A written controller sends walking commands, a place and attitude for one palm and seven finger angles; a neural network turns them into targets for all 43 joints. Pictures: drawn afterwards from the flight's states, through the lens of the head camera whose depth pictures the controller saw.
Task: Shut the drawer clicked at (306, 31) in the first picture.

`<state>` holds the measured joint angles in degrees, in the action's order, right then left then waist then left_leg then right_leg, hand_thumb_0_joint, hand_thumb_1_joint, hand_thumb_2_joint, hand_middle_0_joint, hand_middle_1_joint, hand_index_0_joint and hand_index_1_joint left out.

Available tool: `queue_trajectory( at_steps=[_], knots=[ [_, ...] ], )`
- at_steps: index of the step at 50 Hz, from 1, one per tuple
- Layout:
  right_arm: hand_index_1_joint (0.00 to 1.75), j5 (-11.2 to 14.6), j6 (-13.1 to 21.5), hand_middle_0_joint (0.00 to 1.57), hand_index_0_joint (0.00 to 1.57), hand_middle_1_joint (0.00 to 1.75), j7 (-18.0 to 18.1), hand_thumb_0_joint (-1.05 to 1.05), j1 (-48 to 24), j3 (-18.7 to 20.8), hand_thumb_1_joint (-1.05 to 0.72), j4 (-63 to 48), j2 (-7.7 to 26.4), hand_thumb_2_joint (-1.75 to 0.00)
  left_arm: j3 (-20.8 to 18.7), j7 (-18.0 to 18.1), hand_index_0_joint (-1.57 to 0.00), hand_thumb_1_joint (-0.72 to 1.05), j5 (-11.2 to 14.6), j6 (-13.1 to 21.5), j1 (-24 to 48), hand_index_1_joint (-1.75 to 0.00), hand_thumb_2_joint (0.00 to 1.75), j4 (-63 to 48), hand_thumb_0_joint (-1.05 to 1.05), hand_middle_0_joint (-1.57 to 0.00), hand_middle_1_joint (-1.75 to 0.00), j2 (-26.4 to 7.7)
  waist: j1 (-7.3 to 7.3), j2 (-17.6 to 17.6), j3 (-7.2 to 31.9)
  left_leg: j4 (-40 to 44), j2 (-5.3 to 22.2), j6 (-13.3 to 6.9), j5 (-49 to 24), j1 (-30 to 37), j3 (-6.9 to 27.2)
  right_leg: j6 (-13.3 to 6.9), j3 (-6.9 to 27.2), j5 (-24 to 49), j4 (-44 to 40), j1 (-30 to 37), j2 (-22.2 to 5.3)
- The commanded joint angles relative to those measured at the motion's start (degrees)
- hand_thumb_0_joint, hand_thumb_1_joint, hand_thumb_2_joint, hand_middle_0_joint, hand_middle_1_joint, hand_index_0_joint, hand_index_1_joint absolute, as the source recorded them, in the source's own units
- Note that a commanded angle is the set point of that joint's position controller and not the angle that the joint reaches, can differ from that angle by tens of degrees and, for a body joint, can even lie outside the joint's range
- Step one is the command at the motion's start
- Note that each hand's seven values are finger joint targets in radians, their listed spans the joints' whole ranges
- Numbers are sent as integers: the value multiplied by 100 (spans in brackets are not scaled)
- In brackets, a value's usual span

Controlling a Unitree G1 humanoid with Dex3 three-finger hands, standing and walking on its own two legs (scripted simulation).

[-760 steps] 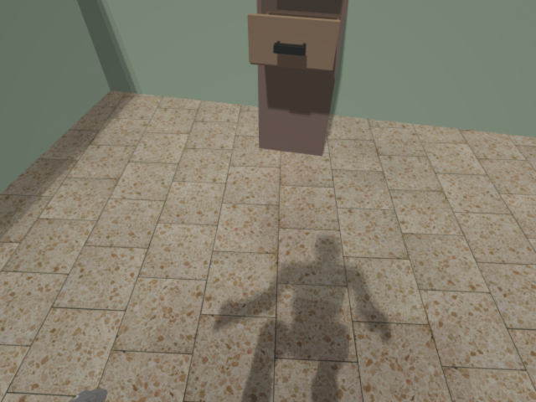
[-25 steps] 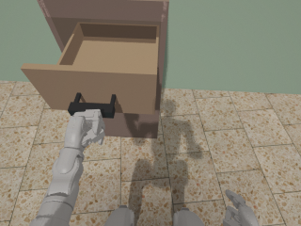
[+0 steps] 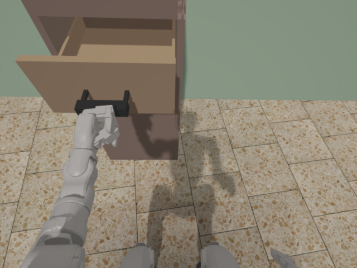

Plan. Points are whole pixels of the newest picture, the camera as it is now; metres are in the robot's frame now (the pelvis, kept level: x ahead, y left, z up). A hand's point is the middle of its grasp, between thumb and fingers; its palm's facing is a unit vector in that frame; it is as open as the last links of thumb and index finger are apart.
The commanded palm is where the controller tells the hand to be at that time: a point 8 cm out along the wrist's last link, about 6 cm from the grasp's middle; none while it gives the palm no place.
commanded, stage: push the drawer shut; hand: left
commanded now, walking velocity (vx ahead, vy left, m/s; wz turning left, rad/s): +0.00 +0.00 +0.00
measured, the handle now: (104, 101) +0.49 +0.18 +0.05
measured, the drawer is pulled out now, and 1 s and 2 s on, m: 0.16 0.04 0.00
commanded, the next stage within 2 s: pull the fist back off the drawer in 1.60 s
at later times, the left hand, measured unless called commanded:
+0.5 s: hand (122, 108) +0.47 +0.13 +0.05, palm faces -0.01 -1.00 -0.04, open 3.2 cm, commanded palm +0.46 +0.18 +0.05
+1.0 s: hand (121, 89) +0.53 +0.14 +0.05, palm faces -0.01 -1.00 -0.02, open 3.2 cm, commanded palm +0.52 +0.19 +0.05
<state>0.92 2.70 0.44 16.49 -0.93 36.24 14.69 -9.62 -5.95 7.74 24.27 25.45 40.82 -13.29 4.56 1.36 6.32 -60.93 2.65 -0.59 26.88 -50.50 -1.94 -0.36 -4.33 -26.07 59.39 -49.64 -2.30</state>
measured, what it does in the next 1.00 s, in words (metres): stands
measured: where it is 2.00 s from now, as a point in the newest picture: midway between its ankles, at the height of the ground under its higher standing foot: outside the picture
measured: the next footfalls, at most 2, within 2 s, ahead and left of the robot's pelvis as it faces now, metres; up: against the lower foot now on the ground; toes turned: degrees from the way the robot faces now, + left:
none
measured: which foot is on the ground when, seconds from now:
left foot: down 0.00-1.00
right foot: down 0.00-1.00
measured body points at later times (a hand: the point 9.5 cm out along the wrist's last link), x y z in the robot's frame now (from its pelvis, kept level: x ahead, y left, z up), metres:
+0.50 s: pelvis +0.00 +0.00 -0.01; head +0.11 +0.00 +0.43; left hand +0.46 +0.19 +0.06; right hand +0.05 -0.26 -0.13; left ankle +0.02 +0.11 -0.66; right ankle +0.02 -0.12 -0.66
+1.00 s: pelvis +0.00 +0.00 -0.02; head +0.14 +0.01 +0.41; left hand +0.52 +0.19 +0.06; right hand -0.01 -0.26 -0.13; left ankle +0.02 +0.11 -0.66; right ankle +0.02 -0.12 -0.66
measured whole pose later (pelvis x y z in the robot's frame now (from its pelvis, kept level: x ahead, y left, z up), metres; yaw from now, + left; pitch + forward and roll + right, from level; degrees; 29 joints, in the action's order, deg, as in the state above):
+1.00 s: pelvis +0.00 +0.00 -0.02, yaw -2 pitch +24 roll -3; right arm -1.8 -1.9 -1.1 21.5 -2.1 36.7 15.3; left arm -21.6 -7.8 2.5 24.8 54.5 67.8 -25.6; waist 11.4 2.1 6.4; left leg -65.6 4.3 -0.9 27.9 -61.8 -1.6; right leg -0.3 -4.2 -25.6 62.1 -60.4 -0.7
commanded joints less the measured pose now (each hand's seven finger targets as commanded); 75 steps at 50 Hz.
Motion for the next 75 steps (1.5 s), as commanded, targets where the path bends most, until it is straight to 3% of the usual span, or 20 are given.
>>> queue_trajectory(
  at_steps=[1,3,16,20,22,24,28,31,34,38,40,46,48,54,57,60,61,64,71,75],
  knots=[
    [30,-26,207,20,20,30,63,0,320,330,-90,-534,788,-90,-174,11,-140,90,27,400,2766,-160,90,-1047,0,-140,-160,-756,205,222,2230,830,-208,-20,-1249,1448,325,-87,221,1174,-776,792,280],
    [30,-39,179,20,20,30,67,0,381,342,-90,-482,822,-90,-334,35,-140,90,27,415,2957,-160,90,-848,0,-140,-160,-942,236,-37,2212,812,-198,-29,-1179,1307,337,-69,229,1145,-785,830,285],
    [30,-117,27,20,20,30,2,0,675,334,-90,-386,848,-90,-594,4,-140,90,-110,612,3870,-160,90,7,0,-140,-160,-1236,323,158,2524,666,-206,-45,-1408,1308,326,-76,250,1339,-663,684,328],
    [30,-137,-30,20,20,30,-21,0,759,330,-90,-347,834,-90,-502,8,-140,90,-145,655,4289,-160,90,253,0,-140,-160,-1166,439,208,2427,609,-202,-66,-1344,1273,336,-73,258,1266,-656,490,352],
    [30,-143,-57,20,20,30,-16,0,793,315,-90,-286,861,-90,-595,5,-140,90,-190,641,4569,-160,90,599,0,-140,-160,-1332,546,38,2217,592,-206,-93,-1041,989,328,-41,295,1041,-723,433,347],
    [30,-161,-74,20,20,30,5,0,847,310,-90,-285,889,-90,-852,12,-140,90,-240,650,4690,-160,90,708,0,-140,-160,-1684,527,-33,2349,547,-223,-120,-924,786,292,-33,359,990,-723,595,342],
    [30,-192,-107,20,20,30,10,0,959,284,-90,-273,903,-90,-889,-63,-140,90,-281,632,5108,-160,90,903,0,-140,-160,-1827,617,183,2541,445,-223,-126,-1030,800,323,-36,370,1057,-653,490,353],
    [30,-215,-132,20,20,30,-10,0,1047,277,-90,-299,910,-90,-1050,-119,-140,90,-272,622,5059,-160,90,924,0,-140,-160,-2003,551,374,2914,385,-222,-117,-1312,898,318,-45,369,1306,-576,608,365],
    [30,-221,-175,20,20,30,-22,0,1102,261,-90,-293,933,-90,-1151,-167,-140,90,-266,549,5152,-160,90,1131,0,-140,-160,-2173,607,315,2696,350,-205,-126,-1227,666,292,-36,398,1255,-622,599,380],
    [30,-242,-222,20,20,30,-32,0,1204,265,-90,-290,962,-90,-1254,-161,-140,90,-310,519,5323,-160,90,1182,0,-140,-160,-2316,654,435,2847,307,-186,-134,-1375,758,311,-33,379,1338,-592,507,400],
    [30,-251,-255,20,20,30,-26,0,1279,250,-90,-250,998,-90,-1334,-158,-140,90,-334,463,5377,-160,90,1459,0,-140,-160,-2457,746,238,2591,293,-168,-151,-1238,573,333,-28,363,1205,-613,421,416],
    [30,-297,-334,20,20,30,-65,0,1425,246,-90,-254,1014,-90,-1365,-154,-140,90,-420,485,5800,-160,90,1193,0,-140,-160,-2610,738,794,3101,245,-140,-109,-1733,1022,401,-54,296,1489,-492,294,428],
    [30,-314,-356,20,20,30,-83,0,1461,254,-90,-208,1017,-90,-1283,-121,-140,90,-437,451,5870,-160,90,1370,0,-140,-160,-2472,834,621,2964,231,-120,-113,-1690,1007,440,-38,262,1390,-523,150,444],
    [30,-363,-407,20,20,30,-90,0,1590,229,-90,-122,1075,-90,-1340,8,-140,90,-590,379,6323,-160,90,1672,0,-140,-160,-2683,1011,661,2786,199,-90,-118,-1611,950,528,-44,203,1176,-519,-189,450],
    [30,-406,-432,20,20,30,-98,0,1665,221,-90,-105,1102,-90,-1403,50,-140,90,-654,392,6574,-160,90,1587,0,-140,-160,-2839,1049,840,3065,132,-74,-112,-1829,1125,573,-52,194,1283,-461,-262,454],
    [30,-434,-454,20,20,30,-137,0,1723,216,-90,-88,1078,-90,-1261,57,-140,90,-671,384,6718,-160,90,1637,0,-140,-160,-2648,1114,957,3100,96,-63,-105,-2014,1284,608,-61,160,1371,-438,-394,471],
    [30,-433,-487,20,20,30,-133,0,1753,213,-90,-77,1115,-90,-1410,85,-140,90,-722,364,6662,-160,90,1751,0,-140,-160,-2866,1067,907,3069,108,-47,-83,-2015,1240,641,-70,136,1323,-423,-403,467],
    [30,-455,-517,20,20,30,-144,0,1797,190,-90,-55,1120,-90,-1316,144,-140,90,-800,270,6946,-160,90,1946,0,-140,-160,-2841,1221,918,2927,68,-42,-102,-1842,1099,666,-55,133,1184,-437,-569,472],
    [30,-500,-575,20,20,30,-158,0,1954,168,-90,-37,1160,-90,-1426,162,-140,90,-918,233,7464,-160,90,1837,0,-140,-160,-3159,1326,1143,3278,-57,-8,-100,-2164,1265,727,-55,117,1354,-370,-675,486],
    [30,-512,-548,20,20,30,-152,0,2001,131,-90,26,1156,-90,-1324,190,-140,90,-919,170,7844,-160,90,1960,0,-140,-160,-3126,1476,1249,3017,-56,-23,-124,-1797,1097,742,-59,110,1113,-420,-841,506]
  ],
)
